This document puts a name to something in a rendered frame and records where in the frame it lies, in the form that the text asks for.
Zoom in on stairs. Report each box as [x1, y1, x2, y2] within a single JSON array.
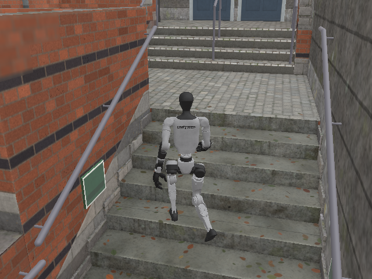
[[148, 28, 296, 74], [83, 108, 322, 279]]

